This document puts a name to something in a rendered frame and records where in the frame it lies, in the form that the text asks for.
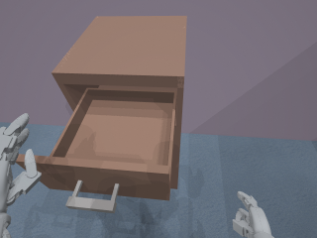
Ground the drawer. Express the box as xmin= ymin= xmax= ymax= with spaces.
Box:
xmin=16 ymin=87 xmax=177 ymax=201

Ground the robot right hand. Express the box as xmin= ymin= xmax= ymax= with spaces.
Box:
xmin=232 ymin=191 xmax=271 ymax=238

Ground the robot left forearm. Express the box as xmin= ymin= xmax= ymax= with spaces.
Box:
xmin=0 ymin=212 xmax=12 ymax=238

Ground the robot left hand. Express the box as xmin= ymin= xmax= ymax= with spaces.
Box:
xmin=0 ymin=113 xmax=42 ymax=213

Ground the cabinet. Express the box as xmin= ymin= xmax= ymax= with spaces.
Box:
xmin=52 ymin=16 xmax=187 ymax=189

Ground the handle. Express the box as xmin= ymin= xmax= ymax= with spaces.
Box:
xmin=65 ymin=180 xmax=120 ymax=213

